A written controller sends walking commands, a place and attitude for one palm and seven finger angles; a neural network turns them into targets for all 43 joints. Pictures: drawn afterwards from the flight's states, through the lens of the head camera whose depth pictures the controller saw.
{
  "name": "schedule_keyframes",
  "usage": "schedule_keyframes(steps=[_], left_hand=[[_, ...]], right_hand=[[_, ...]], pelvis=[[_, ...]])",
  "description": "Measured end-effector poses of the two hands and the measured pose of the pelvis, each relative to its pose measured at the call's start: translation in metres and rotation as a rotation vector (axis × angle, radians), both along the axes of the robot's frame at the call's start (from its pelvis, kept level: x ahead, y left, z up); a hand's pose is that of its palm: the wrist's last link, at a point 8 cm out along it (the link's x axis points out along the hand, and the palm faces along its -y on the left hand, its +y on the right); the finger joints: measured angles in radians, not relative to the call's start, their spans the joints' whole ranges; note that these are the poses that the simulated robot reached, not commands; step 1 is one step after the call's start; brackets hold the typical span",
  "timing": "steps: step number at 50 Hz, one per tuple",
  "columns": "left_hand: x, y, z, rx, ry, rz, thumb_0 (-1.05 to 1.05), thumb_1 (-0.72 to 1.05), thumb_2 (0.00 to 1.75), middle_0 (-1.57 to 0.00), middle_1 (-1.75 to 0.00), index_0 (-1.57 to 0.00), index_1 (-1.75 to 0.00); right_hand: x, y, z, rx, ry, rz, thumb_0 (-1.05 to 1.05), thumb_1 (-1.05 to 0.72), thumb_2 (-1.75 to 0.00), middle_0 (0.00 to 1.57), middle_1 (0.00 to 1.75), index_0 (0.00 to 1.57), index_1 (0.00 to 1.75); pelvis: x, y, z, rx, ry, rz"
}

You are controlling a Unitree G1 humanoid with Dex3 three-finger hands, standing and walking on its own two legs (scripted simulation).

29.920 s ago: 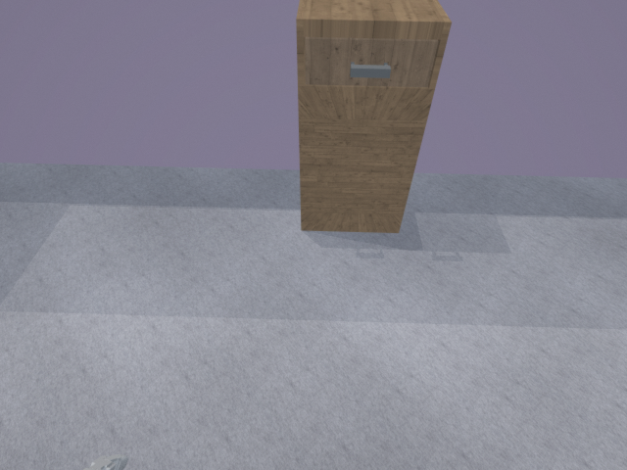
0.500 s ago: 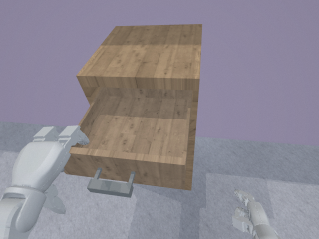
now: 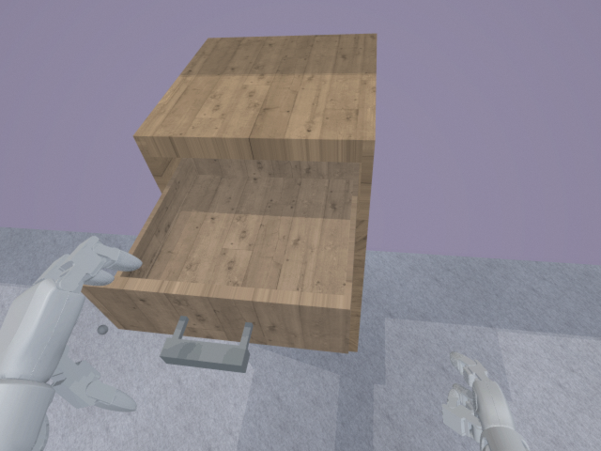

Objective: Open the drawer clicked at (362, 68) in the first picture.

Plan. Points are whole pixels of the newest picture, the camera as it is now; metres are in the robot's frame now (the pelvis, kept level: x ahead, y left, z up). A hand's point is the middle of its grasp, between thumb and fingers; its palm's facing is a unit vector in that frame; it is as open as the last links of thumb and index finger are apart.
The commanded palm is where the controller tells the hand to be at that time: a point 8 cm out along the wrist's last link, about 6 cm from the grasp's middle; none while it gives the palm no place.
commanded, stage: draw the hand back to the body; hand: left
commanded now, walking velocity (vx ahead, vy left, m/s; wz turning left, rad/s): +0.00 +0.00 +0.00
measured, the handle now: (210, 340) +0.26 +0.18 -0.01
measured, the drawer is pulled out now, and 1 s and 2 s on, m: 0.29 0.29 0.29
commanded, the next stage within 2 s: step back with the hand held close in 0.92 s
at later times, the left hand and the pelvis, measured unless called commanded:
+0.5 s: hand (115, 312) +0.21 +0.22 +0.16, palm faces +0.36 -0.82 -0.43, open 10.6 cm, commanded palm +0.16 +0.27 +0.18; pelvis +0.03 -0.01 +0.00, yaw +1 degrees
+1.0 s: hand (109, 327) +0.19 +0.21 +0.16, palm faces +0.40 -0.81 -0.43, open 7.5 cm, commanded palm +0.14 +0.26 +0.18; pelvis +0.02 -0.02 +0.00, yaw +1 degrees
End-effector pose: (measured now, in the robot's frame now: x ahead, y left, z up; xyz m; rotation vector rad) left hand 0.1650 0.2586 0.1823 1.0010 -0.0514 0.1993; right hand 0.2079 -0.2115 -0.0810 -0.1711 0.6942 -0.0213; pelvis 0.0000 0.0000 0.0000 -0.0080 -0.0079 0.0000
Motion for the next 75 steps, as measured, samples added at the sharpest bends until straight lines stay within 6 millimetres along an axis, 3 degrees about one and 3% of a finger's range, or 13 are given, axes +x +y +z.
schedule_keyframes(steps=[4,9,16,31,43,56,63,69,75], left_hand=[[0.003,0.003,-0.014,-0.406,-0.128,0.078,-0.01,-0.43,0.33,-0.31,-1.16,-0.31,-1.16],[0.005,-0.008,-0.01,-0.563,-0.225,0.049,-0.01,-0.31,0.38,-0.3,-1.09,-0.3,-1.08],[0.01,-0.005,0.006,-0.508,-0.246,0.032,-0.01,-0.1,0.48,-0.28,-0.94,-0.28,-0.94],[-0.005,-0.002,-0.006,-0.499,-0.167,0.133,0.0,0.42,0.7,-0.24,-0.61,-0.24,-0.6],[-0.011,-0.008,-0.005,-0.512,-0.186,0.14,0.01,0.79,0.86,-0.22,-0.37,-0.21,-0.36],[-0.015,-0.003,0.002,-0.459,-0.204,0.114,0.01,0.88,0.9,-0.21,-0.31,-0.21,-0.3],[-0.012,-0.001,-0.005,-0.445,-0.146,0.048,0.01,0.89,0.9,-0.21,-0.31,-0.21,-0.3],[-0.023,0.009,-0.01,-0.425,-0.101,0.011,0.01,0.88,0.9,-0.21,-0.31,-0.21,-0.3],[-0.044,0.021,-0.005,-0.408,-0.153,0.007,0.01,0.88,0.9,-0.21,-0.31,-0.21,-0.3]], right_hand=[[-0.009,0.004,0.005,-0.008,-0.042,-0.025,0.01,-0.9,-0.9,0.2,0.3,0.2,0.29],[-0.015,0.003,0.009,-0.035,-0.051,-0.017,0.01,-0.9,-0.9,0.2,0.3,0.2,0.3],[-0.008,-0.006,0.005,-0.031,-0.046,-0.028,0.01,-0.9,-0.9,0.2,0.3,0.2,0.3],[0.014,-0.017,0.007,-0.026,-0.059,-0.036,0.01,-0.9,-0.9,0.2,0.3,0.2,0.3],[0.008,-0.018,0.007,-0.01,-0.072,-0.024,0.01,-0.9,-0.9,0.2,0.3,0.2,0.3],[-0.013,-0.027,0.001,-0.018,-0.023,-0.045,0.01,-0.9,-0.9,0.2,0.3,0.2,0.3],[-0.036,-0.037,-0.001,-0.068,0.048,-0.103,0.01,-0.9,-0.9,0.2,0.3,0.2,0.3],[-0.054,-0.035,0.002,-0.094,0.07,-0.151,0.01,-0.9,-0.9,0.2,0.3,0.2,0.29],[-0.064,-0.021,0.009,-0.104,0.042,-0.124,0.01,-0.9,-0.9,0.2,0.29,0.2,0.29]], pelvis=[[0.007,-0.002,0.002,0.005,-0.017,0.002],[0.019,-0.005,0.003,0.004,-0.025,0.008],[0.025,-0.007,0.004,0.001,-0.022,0.01],[0.027,-0.016,0.004,0.004,-0.006,0.015],[0.021,-0.022,0.004,0.008,-0.021,0.02],[0.008,-0.024,0.003,-0.002,-0.001,0.029],[-0.004,-0.013,0.002,0.003,0.04,0.023],[-0.017,-0.003,0.0,0.004,0.052,0.02],[-0.034,0.001,-0.002,0.007,0.054,0.022]])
